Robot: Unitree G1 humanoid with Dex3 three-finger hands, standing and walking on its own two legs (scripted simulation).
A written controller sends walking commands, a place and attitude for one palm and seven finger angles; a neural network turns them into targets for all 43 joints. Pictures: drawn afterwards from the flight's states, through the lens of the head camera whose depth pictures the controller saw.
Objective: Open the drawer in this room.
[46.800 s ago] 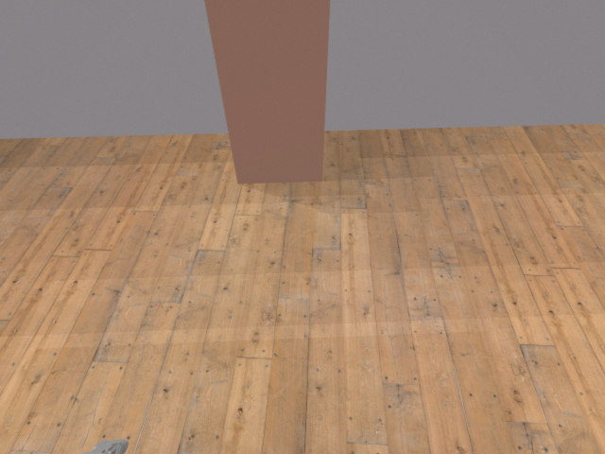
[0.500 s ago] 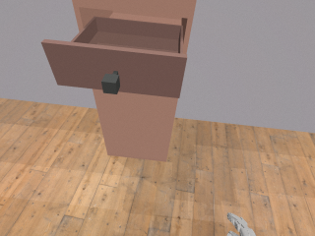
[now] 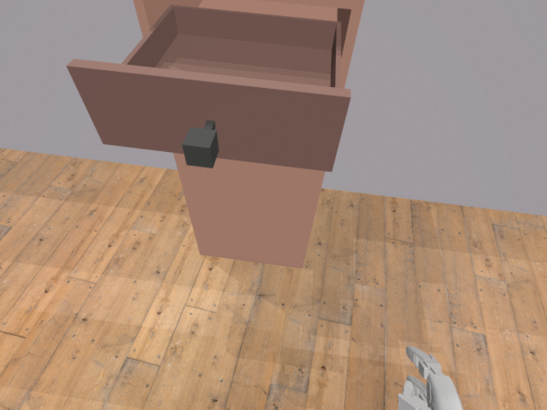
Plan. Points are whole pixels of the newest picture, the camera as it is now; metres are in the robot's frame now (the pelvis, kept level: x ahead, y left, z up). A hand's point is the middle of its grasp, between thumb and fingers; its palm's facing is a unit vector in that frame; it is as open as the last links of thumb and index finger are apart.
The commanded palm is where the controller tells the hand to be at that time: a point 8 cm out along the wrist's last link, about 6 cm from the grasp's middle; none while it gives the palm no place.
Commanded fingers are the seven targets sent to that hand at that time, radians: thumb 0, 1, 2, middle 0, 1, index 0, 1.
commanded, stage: stop stepping back and stand still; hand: left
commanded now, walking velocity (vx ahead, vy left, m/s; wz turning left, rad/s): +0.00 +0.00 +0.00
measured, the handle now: (204, 139) +0.44 +0.14 +0.16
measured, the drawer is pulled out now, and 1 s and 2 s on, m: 0.28 0.28 0.28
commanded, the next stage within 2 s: let the arm hang, fingers relaxed in 0.84 s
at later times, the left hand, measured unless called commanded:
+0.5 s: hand out of the picture +0.15 +0.26 +0.34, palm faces +0.66 -0.66 -0.36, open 7.4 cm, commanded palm +0.09 +0.29 +0.33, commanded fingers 0.00 0.90 0.90 -0.20 -0.30 -0.20 -0.30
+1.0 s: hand out of the picture +0.18 +0.27 +0.26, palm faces +0.52 -0.74 -0.44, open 7.4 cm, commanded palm none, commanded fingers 0.00 0.90 0.90 -0.20 -0.30 -0.20 -0.30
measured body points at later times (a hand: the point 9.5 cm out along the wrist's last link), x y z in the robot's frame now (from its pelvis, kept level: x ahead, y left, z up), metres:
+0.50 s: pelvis -0.04 +0.01 +0.01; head -0.03 +0.01 +0.46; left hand +0.11 +0.29 +0.36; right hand +0.12 -0.22 -0.09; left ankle -0.01 +0.11 -0.74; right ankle -0.04 -0.11 -0.74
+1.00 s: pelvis -0.06 +0.01 +0.00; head -0.06 +0.00 +0.45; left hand +0.14 +0.31 +0.29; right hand +0.10 -0.23 -0.10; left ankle -0.01 +0.11 -0.74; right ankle -0.04 -0.11 -0.74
